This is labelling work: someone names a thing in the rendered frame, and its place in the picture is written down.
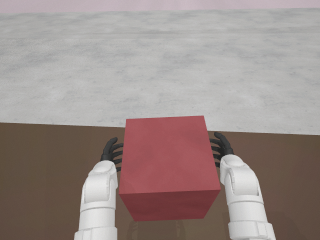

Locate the right robot forearm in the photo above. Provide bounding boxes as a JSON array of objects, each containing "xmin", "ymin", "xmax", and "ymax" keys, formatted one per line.
[{"xmin": 220, "ymin": 154, "xmax": 276, "ymax": 240}]

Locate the carton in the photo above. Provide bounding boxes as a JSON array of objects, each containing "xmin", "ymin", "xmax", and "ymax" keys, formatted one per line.
[{"xmin": 118, "ymin": 115, "xmax": 221, "ymax": 222}]

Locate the robot right hand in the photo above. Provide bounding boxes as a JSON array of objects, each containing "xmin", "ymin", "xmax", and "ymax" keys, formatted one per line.
[{"xmin": 209, "ymin": 132, "xmax": 234, "ymax": 168}]

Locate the left robot forearm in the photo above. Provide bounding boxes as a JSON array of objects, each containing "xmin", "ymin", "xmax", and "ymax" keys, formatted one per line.
[{"xmin": 74, "ymin": 160, "xmax": 118, "ymax": 240}]

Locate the robot left hand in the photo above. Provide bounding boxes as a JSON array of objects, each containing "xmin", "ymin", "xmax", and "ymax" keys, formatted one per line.
[{"xmin": 100, "ymin": 137, "xmax": 124, "ymax": 172}]

